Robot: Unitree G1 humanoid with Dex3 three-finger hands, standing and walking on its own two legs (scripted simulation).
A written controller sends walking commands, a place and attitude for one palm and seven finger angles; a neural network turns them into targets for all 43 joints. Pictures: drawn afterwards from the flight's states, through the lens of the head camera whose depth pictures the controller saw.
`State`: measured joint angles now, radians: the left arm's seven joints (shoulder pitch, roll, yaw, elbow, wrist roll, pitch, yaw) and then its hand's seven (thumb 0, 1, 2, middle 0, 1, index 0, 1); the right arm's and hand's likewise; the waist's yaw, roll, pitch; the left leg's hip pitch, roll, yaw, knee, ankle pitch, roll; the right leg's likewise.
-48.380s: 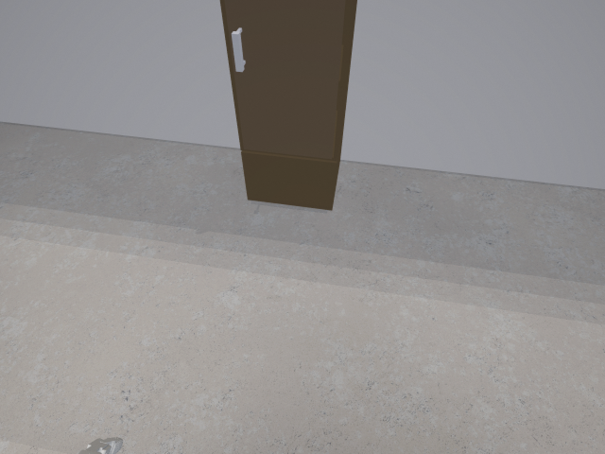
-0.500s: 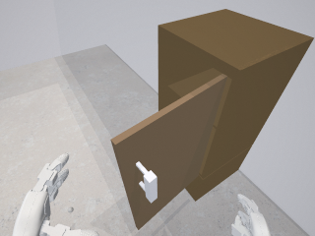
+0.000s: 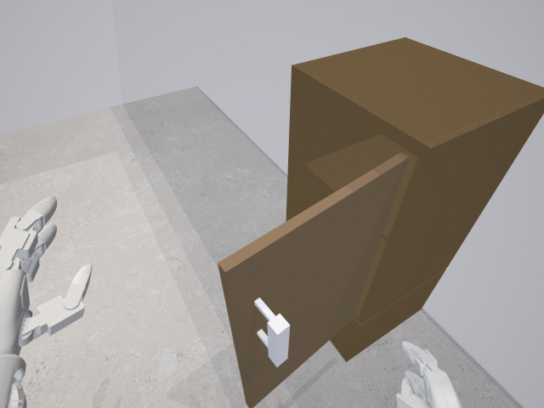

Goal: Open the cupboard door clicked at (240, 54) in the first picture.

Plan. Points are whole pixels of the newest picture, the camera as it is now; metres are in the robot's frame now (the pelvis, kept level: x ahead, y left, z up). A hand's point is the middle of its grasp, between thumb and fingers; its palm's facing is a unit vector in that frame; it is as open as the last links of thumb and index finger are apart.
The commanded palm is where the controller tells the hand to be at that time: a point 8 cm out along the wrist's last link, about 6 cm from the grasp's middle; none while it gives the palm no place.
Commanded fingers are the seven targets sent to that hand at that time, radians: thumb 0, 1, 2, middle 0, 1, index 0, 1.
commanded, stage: draw the hand back to the body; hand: left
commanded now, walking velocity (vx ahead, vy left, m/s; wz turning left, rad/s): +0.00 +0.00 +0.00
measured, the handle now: (269, 331) +0.25 +0.04 -0.03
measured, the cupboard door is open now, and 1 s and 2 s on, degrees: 97 97 97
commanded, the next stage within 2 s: step back with the hand held close in 0.40 s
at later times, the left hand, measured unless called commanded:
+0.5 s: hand (79, 304) +0.17 +0.23 +0.16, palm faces +0.43 -0.82 -0.39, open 7.4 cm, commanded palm +0.13 +0.27 +0.18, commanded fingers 0.00 0.90 0.90 -0.20 -0.30 -0.20 -0.30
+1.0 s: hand (75, 312) +0.16 +0.24 +0.16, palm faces +0.33 -0.79 -0.51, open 7.4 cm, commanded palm +0.11 +0.28 +0.18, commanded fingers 0.00 0.90 0.90 -0.20 -0.30 -0.20 -0.30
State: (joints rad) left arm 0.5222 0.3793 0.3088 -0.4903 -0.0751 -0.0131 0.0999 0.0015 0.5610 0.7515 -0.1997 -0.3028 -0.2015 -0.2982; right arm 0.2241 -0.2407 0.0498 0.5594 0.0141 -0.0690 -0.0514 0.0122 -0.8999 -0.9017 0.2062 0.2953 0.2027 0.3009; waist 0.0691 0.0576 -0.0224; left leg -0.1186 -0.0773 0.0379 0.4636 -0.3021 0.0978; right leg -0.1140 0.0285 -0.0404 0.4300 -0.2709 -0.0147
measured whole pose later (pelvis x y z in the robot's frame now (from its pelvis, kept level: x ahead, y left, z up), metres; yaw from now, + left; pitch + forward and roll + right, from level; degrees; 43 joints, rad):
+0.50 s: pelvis -0.01 -0.03 +0.00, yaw +0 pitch -5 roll -1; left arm 0.50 0.36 0.34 -0.44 -0.09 -0.05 0.10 0.01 0.89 0.89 -0.21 -0.30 -0.21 -0.30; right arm 0.22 -0.24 0.03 0.61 0.03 -0.06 -0.06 0.01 -0.90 -0.90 0.20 0.30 0.20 0.30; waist 0.06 0.06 0.00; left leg -0.09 -0.05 0.03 0.43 -0.27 0.07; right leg -0.08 0.06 -0.04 0.39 -0.24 -0.05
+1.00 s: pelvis -0.05 -0.02 +0.00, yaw -2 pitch +0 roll -1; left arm 0.58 0.45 0.41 -0.47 -0.06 -0.16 0.12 0.01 0.89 0.89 -0.22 -0.30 -0.22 -0.30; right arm 0.20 -0.25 -0.02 0.55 0.03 0.03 -0.08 0.01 -0.90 -0.90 0.20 0.29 0.20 0.30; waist -0.01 0.01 0.00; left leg -0.26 -0.05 0.08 0.50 -0.25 0.09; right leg -0.28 0.05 -0.01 0.49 -0.21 -0.04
